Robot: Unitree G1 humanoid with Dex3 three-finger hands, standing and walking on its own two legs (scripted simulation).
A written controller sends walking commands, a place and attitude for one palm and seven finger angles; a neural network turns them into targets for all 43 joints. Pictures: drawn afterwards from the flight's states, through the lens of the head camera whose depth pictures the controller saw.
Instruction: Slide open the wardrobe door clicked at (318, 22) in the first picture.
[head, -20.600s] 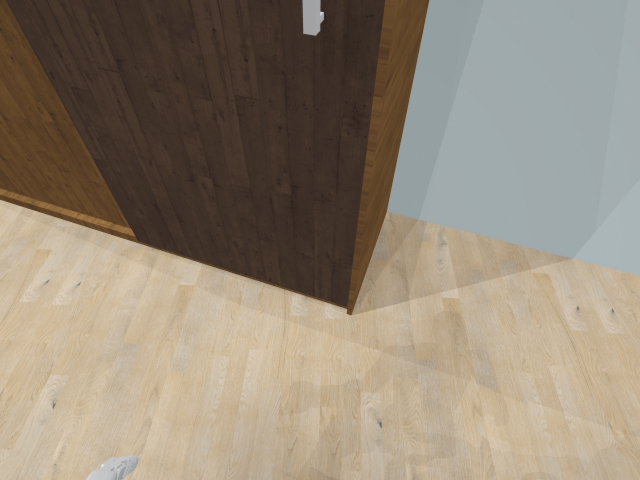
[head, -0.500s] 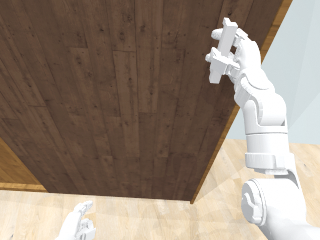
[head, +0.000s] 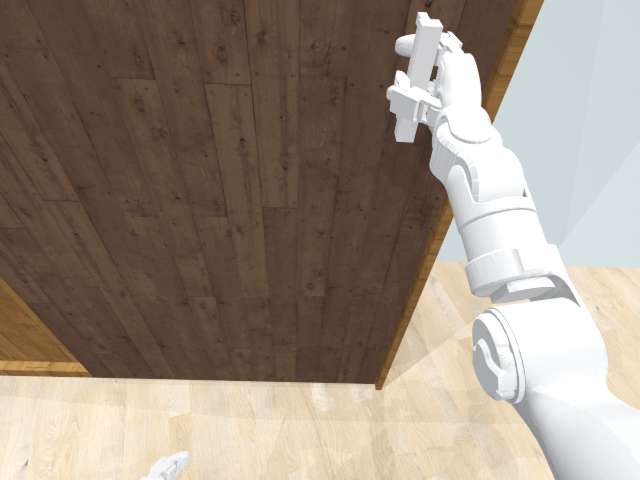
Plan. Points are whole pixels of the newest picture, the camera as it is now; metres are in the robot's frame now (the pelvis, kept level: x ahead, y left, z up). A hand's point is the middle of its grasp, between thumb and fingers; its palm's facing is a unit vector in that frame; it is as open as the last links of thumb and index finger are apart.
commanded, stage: tug the door sideways, standing still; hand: right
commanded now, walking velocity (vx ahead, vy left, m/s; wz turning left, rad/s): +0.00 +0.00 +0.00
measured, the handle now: (413, 79) +0.52 -0.08 +0.27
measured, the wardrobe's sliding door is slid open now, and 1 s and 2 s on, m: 0.01 0.07 0.43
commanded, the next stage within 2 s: step sideways, sliding the door along in 0.10 s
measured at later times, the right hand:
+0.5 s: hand (374, 102) +0.47 -0.03 +0.26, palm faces +0.07 +0.99 -0.12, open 6.3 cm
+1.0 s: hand (340, 102) +0.48 +0.00 +0.25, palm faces +0.25 +0.96 -0.12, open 6.6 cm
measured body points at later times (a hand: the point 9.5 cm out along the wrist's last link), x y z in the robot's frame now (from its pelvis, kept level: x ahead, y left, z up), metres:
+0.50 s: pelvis +0.01 +0.06 -0.02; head +0.05 +0.09 +0.43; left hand +0.12 +0.29 -0.16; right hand +0.46 -0.09 +0.27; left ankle +0.02 +0.13 -0.74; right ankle -0.04 -0.12 -0.74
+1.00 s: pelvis +0.06 +0.21 -0.02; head +0.15 +0.19 +0.42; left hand +0.32 +0.35 -0.12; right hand +0.46 -0.05 +0.26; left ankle +0.15 +0.39 -0.70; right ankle +0.02 -0.02 -0.74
